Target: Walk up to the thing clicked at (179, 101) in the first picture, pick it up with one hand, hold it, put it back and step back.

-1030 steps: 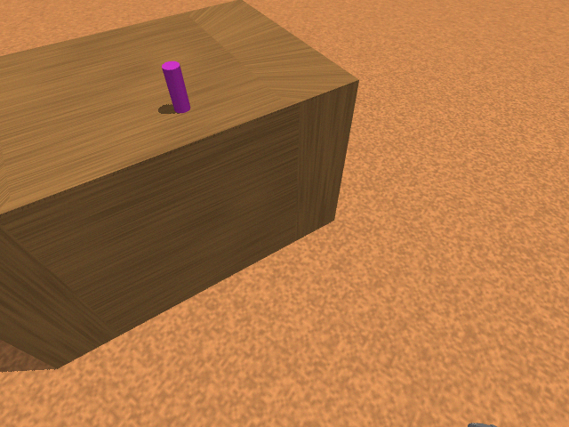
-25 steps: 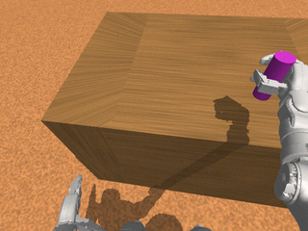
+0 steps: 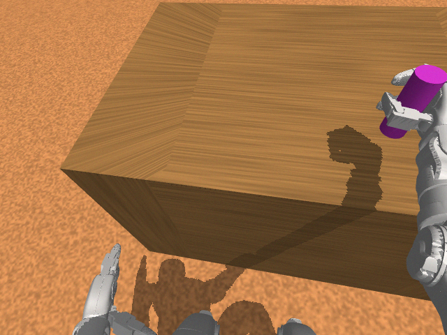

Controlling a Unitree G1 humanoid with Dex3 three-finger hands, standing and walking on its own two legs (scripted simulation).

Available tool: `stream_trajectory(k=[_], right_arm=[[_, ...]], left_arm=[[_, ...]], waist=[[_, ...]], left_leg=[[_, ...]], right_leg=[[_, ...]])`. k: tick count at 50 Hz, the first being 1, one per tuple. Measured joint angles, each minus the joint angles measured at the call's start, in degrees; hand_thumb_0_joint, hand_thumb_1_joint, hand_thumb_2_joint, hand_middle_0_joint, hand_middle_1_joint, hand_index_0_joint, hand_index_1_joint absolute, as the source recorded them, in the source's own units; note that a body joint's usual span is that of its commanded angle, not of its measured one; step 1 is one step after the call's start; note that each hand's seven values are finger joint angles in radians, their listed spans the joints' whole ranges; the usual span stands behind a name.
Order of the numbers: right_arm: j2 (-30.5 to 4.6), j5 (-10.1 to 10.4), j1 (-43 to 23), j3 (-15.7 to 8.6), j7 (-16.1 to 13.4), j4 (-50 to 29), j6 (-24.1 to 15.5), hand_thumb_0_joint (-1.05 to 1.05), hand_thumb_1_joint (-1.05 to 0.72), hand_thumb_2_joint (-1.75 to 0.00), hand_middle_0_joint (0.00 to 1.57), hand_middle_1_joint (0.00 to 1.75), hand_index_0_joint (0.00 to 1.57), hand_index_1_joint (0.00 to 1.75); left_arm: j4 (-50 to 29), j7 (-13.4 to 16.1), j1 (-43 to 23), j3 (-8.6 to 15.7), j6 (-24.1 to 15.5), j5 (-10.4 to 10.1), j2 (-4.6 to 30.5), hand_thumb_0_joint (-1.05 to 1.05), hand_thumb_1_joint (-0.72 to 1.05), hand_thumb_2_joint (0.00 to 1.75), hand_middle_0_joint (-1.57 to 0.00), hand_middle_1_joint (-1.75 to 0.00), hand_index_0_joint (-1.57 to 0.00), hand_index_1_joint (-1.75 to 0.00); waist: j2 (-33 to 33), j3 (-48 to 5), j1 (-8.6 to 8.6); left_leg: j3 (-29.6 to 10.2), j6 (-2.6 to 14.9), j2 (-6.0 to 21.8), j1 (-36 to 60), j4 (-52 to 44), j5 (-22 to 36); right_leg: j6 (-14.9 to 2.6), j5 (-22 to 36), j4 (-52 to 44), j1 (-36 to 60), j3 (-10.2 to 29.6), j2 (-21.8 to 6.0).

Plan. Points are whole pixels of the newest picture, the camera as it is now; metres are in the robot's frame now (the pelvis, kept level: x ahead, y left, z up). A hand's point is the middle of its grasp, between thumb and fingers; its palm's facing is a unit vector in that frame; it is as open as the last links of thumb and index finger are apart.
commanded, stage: lower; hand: right
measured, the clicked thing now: (409, 105) +0.48 -0.24 +0.12
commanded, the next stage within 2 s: loosen in 1.26 s
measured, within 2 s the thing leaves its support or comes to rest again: rests again in 1.06 s
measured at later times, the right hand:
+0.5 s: hand (386, 123) +0.49 -0.23 +0.06, palm faces +0.18 +0.98 +0.00, open 5.8 cm
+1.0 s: hand (378, 129) +0.50 -0.23 +0.04, palm faces +0.18 +0.98 +0.01, open 5.8 cm
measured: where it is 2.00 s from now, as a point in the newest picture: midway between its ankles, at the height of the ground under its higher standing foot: outside the picture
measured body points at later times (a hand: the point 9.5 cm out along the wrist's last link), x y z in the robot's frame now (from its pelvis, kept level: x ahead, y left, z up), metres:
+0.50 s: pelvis +0.00 +0.00 -0.02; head +0.10 -0.02 +0.41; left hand +0.15 +0.26 -0.06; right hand +0.48 -0.28 +0.06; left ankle +0.01 +0.15 -0.71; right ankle +0.02 -0.13 -0.71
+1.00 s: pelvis -0.01 +0.00 -0.04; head +0.10 -0.03 +0.39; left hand +0.14 +0.26 -0.06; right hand +0.48 -0.28 +0.04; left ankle +0.01 +0.15 -0.71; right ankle +0.01 -0.13 -0.71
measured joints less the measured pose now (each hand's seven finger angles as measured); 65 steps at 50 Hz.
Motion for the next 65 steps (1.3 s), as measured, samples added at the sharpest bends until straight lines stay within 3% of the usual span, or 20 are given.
stream_trajectory(k=[19,26,65], right_arm=[[-1.45,-1.39,0.53,-3.62,1.46,2.74,-4.22,-0.02,-0.10,-1.16,0.98,1.11,0.96,1.16],[-1.55,-1.64,1.12,-3.09,1.75,1.62,-4.61,-0.02,-0.10,-1.16,0.98,1.11,0.96,1.16],[-3.80,-3.75,-1.85,-5.73,-0.10,4.88,-7.84,-0.02,-0.09,-1.17,0.99,1.11,0.97,1.17]], left_arm=[[-5.20,-0.91,0.42,0.05,2.03,1.03,-0.02,-0.01,-0.55,0.07,-0.06,-0.05,-0.05,-0.06],[-8.06,-1.30,1.24,-0.29,2.24,1.32,-0.29,-0.01,-0.55,0.07,-0.06,-0.05,-0.05,-0.06],[-16.74,-1.98,3.64,0.36,4.28,2.56,0.67,-0.01,-0.54,0.06,-0.06,-0.05,-0.05,-0.05]], waist=[[0.57,-0.92,1.90],[-0.06,-1.47,2.32],[-0.40,-2.21,5.00]], left_leg=[[0.49,0.26,-0.39,-8.29,7.45,-3.26],[0.87,0.19,-0.44,-10.30,9.20,-3.97],[1.78,0.40,-1.13,-19.26,16.80,-6.26]], right_leg=[[0.28,-2.97,7.14,-8.30,0.77,-0.26],[0.26,-3.77,9.32,-10.66,1.24,-0.25],[0.52,-6.23,17.55,-20.14,2.58,-0.69]])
